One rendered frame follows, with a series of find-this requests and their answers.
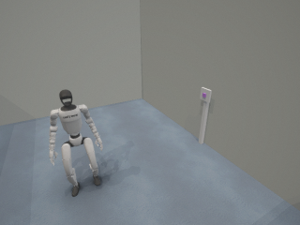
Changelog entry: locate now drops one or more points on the robot left hand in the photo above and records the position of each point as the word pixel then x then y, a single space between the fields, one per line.
pixel 98 140

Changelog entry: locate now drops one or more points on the robot head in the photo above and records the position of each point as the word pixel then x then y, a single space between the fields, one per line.
pixel 66 94

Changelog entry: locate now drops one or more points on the robot left upper arm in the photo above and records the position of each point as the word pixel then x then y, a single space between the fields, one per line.
pixel 86 113

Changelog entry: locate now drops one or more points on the robot left shin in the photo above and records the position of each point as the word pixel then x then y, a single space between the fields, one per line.
pixel 95 172

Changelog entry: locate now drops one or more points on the right robot forearm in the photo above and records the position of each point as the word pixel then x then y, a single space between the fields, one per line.
pixel 52 140

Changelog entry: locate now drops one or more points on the left robot forearm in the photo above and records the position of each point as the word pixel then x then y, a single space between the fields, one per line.
pixel 93 129

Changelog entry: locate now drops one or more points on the panel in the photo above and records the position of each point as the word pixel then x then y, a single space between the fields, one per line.
pixel 205 108

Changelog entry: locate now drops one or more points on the robot right upper arm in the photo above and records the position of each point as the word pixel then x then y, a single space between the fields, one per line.
pixel 53 120

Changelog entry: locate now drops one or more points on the robot right hand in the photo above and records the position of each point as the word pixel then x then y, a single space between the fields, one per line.
pixel 51 153

